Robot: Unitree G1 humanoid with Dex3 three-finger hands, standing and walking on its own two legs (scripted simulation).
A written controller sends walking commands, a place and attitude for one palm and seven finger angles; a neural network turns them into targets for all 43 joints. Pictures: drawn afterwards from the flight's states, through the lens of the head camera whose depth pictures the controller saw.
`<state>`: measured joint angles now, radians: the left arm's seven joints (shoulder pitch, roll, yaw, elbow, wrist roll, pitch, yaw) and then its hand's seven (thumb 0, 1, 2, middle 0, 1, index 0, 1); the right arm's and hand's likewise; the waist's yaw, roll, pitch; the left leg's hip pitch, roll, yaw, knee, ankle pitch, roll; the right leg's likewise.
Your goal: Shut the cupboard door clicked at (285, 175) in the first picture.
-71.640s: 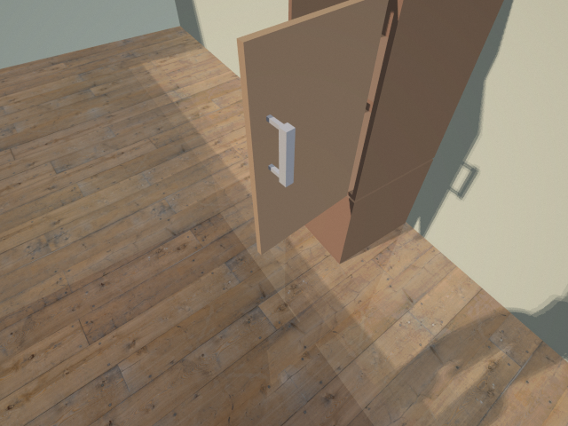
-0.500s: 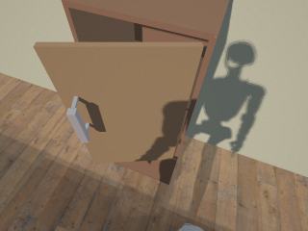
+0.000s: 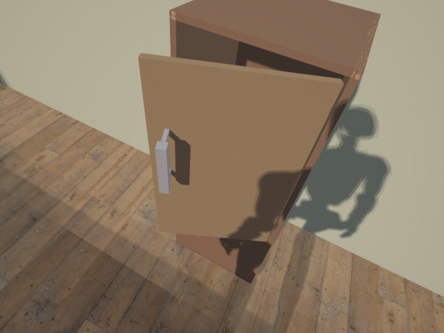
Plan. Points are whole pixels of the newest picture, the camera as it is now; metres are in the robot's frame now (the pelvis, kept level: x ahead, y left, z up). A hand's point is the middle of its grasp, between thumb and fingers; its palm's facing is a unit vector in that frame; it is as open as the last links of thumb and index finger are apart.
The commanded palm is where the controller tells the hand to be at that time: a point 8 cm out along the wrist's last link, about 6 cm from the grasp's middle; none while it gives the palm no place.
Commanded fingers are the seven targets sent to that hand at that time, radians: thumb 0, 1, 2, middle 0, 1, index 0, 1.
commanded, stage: come to a stop and stand still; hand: left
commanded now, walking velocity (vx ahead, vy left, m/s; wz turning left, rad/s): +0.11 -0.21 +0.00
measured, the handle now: (165, 162) +0.44 +0.16 +0.03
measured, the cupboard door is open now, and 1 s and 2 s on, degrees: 25 25 25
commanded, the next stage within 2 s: look again from close up in 0.98 s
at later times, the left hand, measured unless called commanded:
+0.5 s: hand out of the picture +0.00 +0.16 -0.17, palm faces -0.04 -0.98 -0.17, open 7.3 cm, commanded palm none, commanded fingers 0.00 0.90 0.90 -0.20 -0.30 -0.20 -0.30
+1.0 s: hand out of the picture -0.07 +0.06 -0.17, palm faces +0.04 -1.00 -0.09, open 7.3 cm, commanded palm none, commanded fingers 0.00 0.90 0.90 -0.20 -0.30 -0.20 -0.30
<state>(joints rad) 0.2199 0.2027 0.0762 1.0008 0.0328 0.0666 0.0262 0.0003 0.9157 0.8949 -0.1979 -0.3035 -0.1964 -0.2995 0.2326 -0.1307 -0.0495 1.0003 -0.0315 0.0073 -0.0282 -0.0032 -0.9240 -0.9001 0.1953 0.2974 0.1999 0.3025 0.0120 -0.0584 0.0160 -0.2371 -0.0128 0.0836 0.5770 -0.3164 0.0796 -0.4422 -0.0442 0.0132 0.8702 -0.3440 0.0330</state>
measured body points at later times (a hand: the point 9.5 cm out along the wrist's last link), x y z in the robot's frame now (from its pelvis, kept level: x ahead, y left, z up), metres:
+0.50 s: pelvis -0.03 -0.01 +0.01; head -0.02 +0.01 +0.46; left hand +0.01 +0.21 -0.15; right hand -0.10 -0.21 -0.14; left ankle +0.00 +0.06 -0.73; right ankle -0.06 -0.16 -0.70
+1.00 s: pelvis -0.03 -0.06 +0.01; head -0.03 -0.06 +0.46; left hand -0.07 +0.12 -0.16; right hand -0.06 -0.27 -0.15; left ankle +0.00 +0.06 -0.73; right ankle -0.06 -0.15 -0.73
